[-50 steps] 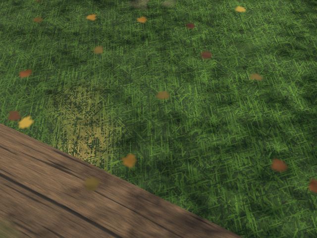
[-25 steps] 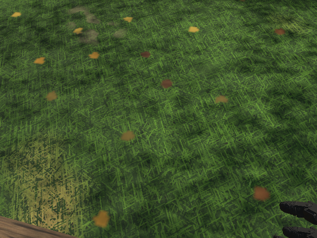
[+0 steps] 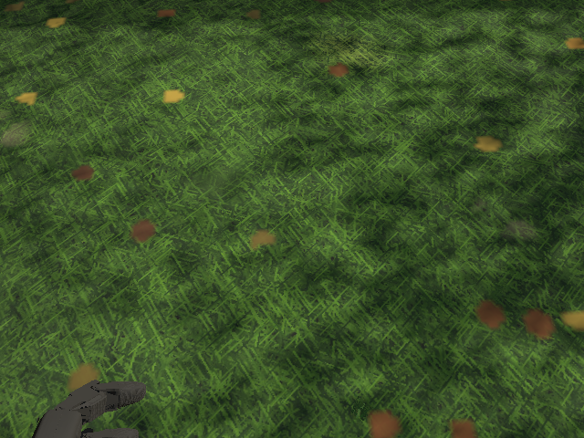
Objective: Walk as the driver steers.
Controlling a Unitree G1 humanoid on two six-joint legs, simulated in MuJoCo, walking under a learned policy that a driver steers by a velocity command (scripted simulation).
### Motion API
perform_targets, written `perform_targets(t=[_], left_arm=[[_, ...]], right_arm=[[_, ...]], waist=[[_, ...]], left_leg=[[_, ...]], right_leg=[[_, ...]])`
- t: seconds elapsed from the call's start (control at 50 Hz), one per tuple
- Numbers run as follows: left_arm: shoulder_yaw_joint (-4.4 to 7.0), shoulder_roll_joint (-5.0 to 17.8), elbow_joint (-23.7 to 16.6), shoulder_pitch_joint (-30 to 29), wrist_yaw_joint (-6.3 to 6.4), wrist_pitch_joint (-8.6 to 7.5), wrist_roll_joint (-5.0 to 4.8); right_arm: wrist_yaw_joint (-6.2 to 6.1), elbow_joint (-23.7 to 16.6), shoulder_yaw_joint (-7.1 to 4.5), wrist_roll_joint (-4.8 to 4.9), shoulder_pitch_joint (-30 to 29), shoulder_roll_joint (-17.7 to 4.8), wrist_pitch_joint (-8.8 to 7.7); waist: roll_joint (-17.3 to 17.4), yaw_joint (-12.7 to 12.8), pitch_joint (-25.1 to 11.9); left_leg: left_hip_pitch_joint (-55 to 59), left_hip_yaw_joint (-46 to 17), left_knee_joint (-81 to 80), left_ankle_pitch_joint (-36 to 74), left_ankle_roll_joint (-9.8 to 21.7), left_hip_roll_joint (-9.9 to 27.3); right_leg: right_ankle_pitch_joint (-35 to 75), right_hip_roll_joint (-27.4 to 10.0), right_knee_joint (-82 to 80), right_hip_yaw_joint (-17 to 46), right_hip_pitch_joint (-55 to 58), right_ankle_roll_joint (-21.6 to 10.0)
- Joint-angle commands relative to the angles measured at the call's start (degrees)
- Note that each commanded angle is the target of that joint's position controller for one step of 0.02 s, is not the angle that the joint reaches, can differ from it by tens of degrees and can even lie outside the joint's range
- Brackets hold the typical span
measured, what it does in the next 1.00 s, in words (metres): walks ahead, turning right: left foot, then right foot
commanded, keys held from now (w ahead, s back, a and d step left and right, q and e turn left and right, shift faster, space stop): w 0.10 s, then w+e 0.90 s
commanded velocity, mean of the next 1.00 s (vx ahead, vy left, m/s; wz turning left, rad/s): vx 0.50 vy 0.00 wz -0.43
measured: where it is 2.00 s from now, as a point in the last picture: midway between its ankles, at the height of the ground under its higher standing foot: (418, 235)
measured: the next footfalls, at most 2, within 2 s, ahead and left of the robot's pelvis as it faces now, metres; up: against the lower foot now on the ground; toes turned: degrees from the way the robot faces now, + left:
left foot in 0.48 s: +0.45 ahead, +0.12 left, +0.00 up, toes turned -10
right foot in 1.00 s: +0.63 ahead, -0.22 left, +0.00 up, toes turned -29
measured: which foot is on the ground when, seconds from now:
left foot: down 0.00-0.00, up 0.02-0.46, down 0.48-1.00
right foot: down 0.00-0.48, up 0.50-0.98, down 1.00-1.00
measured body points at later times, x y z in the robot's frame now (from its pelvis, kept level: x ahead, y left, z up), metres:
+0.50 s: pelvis +0.28 +0.02 +0.00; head +0.31 +0.02 +0.45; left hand +0.31 +0.31 -0.12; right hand +0.49 -0.25 -0.07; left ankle +0.41 +0.12 -0.72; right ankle +0.12 -0.10 -0.71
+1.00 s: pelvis +0.53 -0.07 +0.00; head +0.56 -0.10 +0.45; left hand +0.84 +0.05 -0.07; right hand +0.41 -0.34 -0.13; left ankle +0.42 +0.12 -0.71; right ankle +0.60 -0.20 -0.72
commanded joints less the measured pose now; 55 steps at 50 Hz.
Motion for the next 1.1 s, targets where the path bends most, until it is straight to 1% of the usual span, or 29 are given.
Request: perform_targets(t=[0.02,0.04,0.06,0.08,0.1,0.12,0.18,0.24,0.34,0.42,0.46,0.48,0.5,0.52,0.54,0.58,0.6,0.68,0.8,0.88,0.94,0.96,0.98,1.0,1.02,1.04,1.06,1.08,1.1], left_arm=[[5.66,16.72,2.32,25.29,1.10,0.31,-0.16],[4.28,12.67,2.20,21.90,0.80,-0.13,-0.21],[3.62,10.68,2.09,18.26,0.77,-0.41,-0.19],[3.02,8.90,2.15,14.99,0.62,-0.61,-0.01],[2.59,7.42,1.96,12.64,0.50,-0.91,0.43],[2.50,7.12,1.91,11.45,0.42,-1.16,0.73],[3.00,8.31,3.21,11.56,0.70,-2.10,0.07],[3.49,9.42,4.91,13.54,1.67,-1.90,-0.21],[4.26,11.45,7.79,18.99,2.54,-1.10,-1.02],[4.66,11.64,8.82,19.82,3.08,-0.11,-1.00],[4.15,10.03,8.72,19.52,3.07,0.58,-0.57],[2.96,6.95,7.62,19.34,2.91,0.68,0.17],[1.52,1.79,5.93,26.07,2.93,-0.02,-0.70],[2.04,5.41,6.19,26.55,2.96,-0.51,-1.84],[3.35,9.80,5.97,22.12,2.95,-0.32,-2.65],[3.64,9.45,4.95,16.63,3.11,0.26,-1.55],[3.80,8.45,4.88,16.60,2.96,0.74,-1.35],[3.20,4.86,3.26,14.51,2.57,2.31,-1.20],[2.20,3.18,0.02,5.62,0.58,1.60,-1.04],[2.04,3.35,-2.91,-0.41,-0.74,1.73,-1.12],[3.26,5.87,-3.87,1.17,-1.21,2.14,-0.77],[4.26,7.61,-3.03,5.59,-1.15,2.35,-0.73],[5.87,10.06,-0.68,14.24,-0.73,2.53,-0.90],[7.91,14.38,2.08,24.32,0.41,3.19,-1.20],[8.54,20.91,1.49,21.62,0.88,2.75,-1.84],[7.00,16.39,-0.66,22.81,0.41,1.49,-1.31],[5.89,13.04,0.15,20.93,0.11,0.44,-0.74],[5.41,11.74,0.17,17.95,0.11,-0.06,-0.84],[4.88,10.10,-0.36,13.99,0.26,-0.11,-0.74]], right_arm=[[0.06,-6.11,1.42,-0.96,1.73,-2.07,-2.37],[0.40,-7.21,-0.21,0.92,-3.25,-7.64,-3.07],[0.46,-8.42,-0.12,1.45,-7.19,-7.56,-3.44],[0.26,-8.35,-0.07,0.46,-8.46,-6.90,-3.39],[0.25,-8.02,-0.35,-0.29,-8.01,-6.68,-2.88],[0.39,-7.79,-0.26,-0.57,-7.16,-5.93,-2.32],[0.23,-8.24,0.20,-1.55,-8.35,-3.74,-1.22],[0.26,-10.43,0.70,-1.96,-15.80,-2.81,-1.42],[1.44,-12.87,1.07,-1.02,-25.40,-2.80,-2.51],[1.81,-12.99,0.09,-0.91,-24.58,-5.65,-3.31],[1.33,-10.75,-1.25,-1.08,-16.36,-7.80,-3.64],[0.86,-9.66,-2.21,-1.88,-7.91,-10.50,-3.82],[0.63,-8.53,-3.59,-2.61,-2.37,-15.60,-3.07],[1.04,-8.49,-2.60,-1.91,-2.02,-11.69,-2.74],[0.91,-9.01,-1.51,-1.54,-5.38,-7.63,-2.57],[0.81,-8.87,-0.63,-1.91,-10.71,-4.25,-2.35],[0.66,-8.57,-0.39,-2.35,-12.00,-3.27,-2.57],[0.28,-6.76,-1.32,-1.92,-12.10,-4.79,-3.67],[-0.43,-5.28,-2.19,-1.58,-10.36,-7.74,-2.80],[-0.59,-3.91,-2.81,-0.52,-7.17,-9.66,-1.43],[-0.91,-3.83,-3.54,0.37,-7.39,-11.95,-0.16],[-1.10,-4.03,-3.75,0.61,-7.76,-12.63,0.34],[-1.32,-4.37,-3.52,0.82,-8.67,-12.16,0.73],[-1.51,-5.13,-2.48,-0.55,-7.75,-9.71,0.51],[-0.80,-8.84,0.29,-2.95,-3.10,-1.09,-0.85],[-0.10,-9.41,-0.07,-0.98,-8.40,-5.21,-3.06],[0.36,-11.24,-0.90,1.17,-13.96,-8.28,-4.27],[0.18,-11.16,-0.59,0.68,-14.23,-7.53,-4.97],[-0.18,-10.32,-0.81,-0.86,-13.82,-7.55,-5.08]], waist=[[-13.64,11.39,-26.67],[-8.95,11.63,-18.12],[-7.49,10.36,-11.55],[-4.29,8.41,-7.64],[-4.76,6.42,-5.68],[-5.43,4.96,-5.16],[-3.33,3.44,-3.28],[-2.21,5.20,-0.44],[-2.61,8.33,0.99],[-4.56,6.60,0.37],[-4.73,2.43,-4.02],[-1.50,-1.32,-11.93],[14.03,0.52,-20.75],[16.92,0.28,-21.17],[10.88,-0.03,-13.09],[5.79,2.01,-4.99],[7.16,3.36,-3.60],[5.51,4.26,-1.36],[3.39,1.62,0.86],[2.96,0.11,2.80],[4.89,3.01,0.13],[5.43,5.88,-2.79],[4.36,10.90,-7.20],[-0.61,15.01,-12.33],[-16.35,7.15,-15.87],[-9.27,11.14,-22.82],[-5.90,11.76,-14.62],[-2.49,9.20,-10.08],[-0.73,6.77,-7.25]], left_leg=[[-38.79,-7.81,44.01,-8.17,2.07,-5.27],[-44.76,-10.69,47.87,-6.23,3.02,-1.66],[-45.80,-9.41,46.04,-1.32,3.79,0.91],[-43.87,-8.82,42.46,2.90,3.66,2.96],[-40.45,-9.25,39.34,6.00,3.35,4.48],[-37.23,-9.33,38.03,7.89,2.95,4.91],[-36.19,-8.56,31.71,11.55,1.01,4.48],[-37.66,-8.59,18.67,21.10,-0.44,3.17],[-31.89,-8.68,4.68,30.41,-0.68,-0.61],[-27.95,-9.95,0.69,24.50,1.54,-1.15],[-15.67,-7.66,-1.75,21.05,3.80,-2.22],[-1.37,-13.18,0.34,20.39,6.73,4.34],[19.11,-36.51,-3.85,8.75,14.54,17.94],[19.11,-49.43,-10.39,-3.36,16.45,20.43],[12.51,-41.73,-11.81,-6.09,14.15,18.79],[-0.37,-27.53,-13.60,6.20,11.99,14.30],[-4.28,-22.69,-14.97,10.94,11.39,12.64],[-7.92,-12.72,-19.14,21.71,12.82,12.12],[-5.12,-0.94,-20.49,28.39,11.80,10.68],[0.63,2.50,-18.96,31.22,10.60,12.46],[4.68,5.32,-10.28,52.58,8.94,13.05],[4.50,6.35,-2.83,60.58,8.29,12.55],[0.35,8.04,8.61,61.63,6.71,10.78],[-13.19,8.00,25.65,46.28,4.10,8.48],[-39.25,3.90,45.48,-6.78,0.65,-3.13],[-45.48,-9.73,51.87,-10.20,1.33,-4.41],[-49.88,-10.28,50.69,-4.14,2.62,-1.77],[-47.54,-10.32,45.65,0.93,3.28,0.63],[-43.72,-10.47,40.71,3.92,2.78,2.34]], right_leg=[[-11.41,-22.17,-12.92,44.96,52.94,-16.25],[-13.82,-19.91,-14.40,38.51,47.31,-13.26],[-9.73,-17.45,-14.94,30.09,39.77,-11.55],[-4.29,-15.01,-16.13,24.19,32.53,-10.46],[-0.19,-13.15,-17.96,20.23,27.04,-9.76],[1.78,-12.01,-19.72,18.93,23.32,-9.87],[7.07,-10.92,-23.26,15.22,18.93,-11.44],[6.52,-8.93,-24.44,12.01,18.60,-10.48],[1.52,-8.83,-22.15,12.28,18.90,-8.31],[1.41,-11.14,-15.96,16.82,23.51,-6.28],[7.70,-7.80,-6.75,15.92,22.33,-4.12],[2.71,-3.90,7.38,13.44,16.01,-2.14],[-19.07,4.63,28.27,6.41,-3.99,2.32],[-28.04,3.05,38.59,10.31,-12.32,2.93],[-23.55,0.25,41.91,10.88,-15.47,2.89],[-15.75,-3.77,38.61,8.45,-12.87,3.16],[-13.26,-5.41,36.38,8.63,-10.25,3.16],[-8.44,-6.91,30.92,7.33,-9.64,3.88],[6.14,-5.98,12.54,3.22,-8.81,3.60],[5.05,-4.73,5.51,0.22,-8.62,1.93],[-2.78,-0.72,3.71,-3.49,-2.47,-1.08],[-5.06,1.60,3.26,-4.94,3.71,-2.56],[-2.16,4.17,-0.29,-5.64,15.94,-4.63],[-2.04,0.69,-1.49,2.60,33.84,-7.54],[-12.19,-14.04,-6.54,35.03,50.33,-17.62],[-19.67,-18.08,-14.82,48.70,52.58,-20.07],[-14.67,-16.65,-16.31,40.60,47.50,-16.96],[-8.77,-14.12,-16.05,33.61,39.57,-15.00],[-2.74,-11.82,-16.36,28.35,32.27,-13.50]])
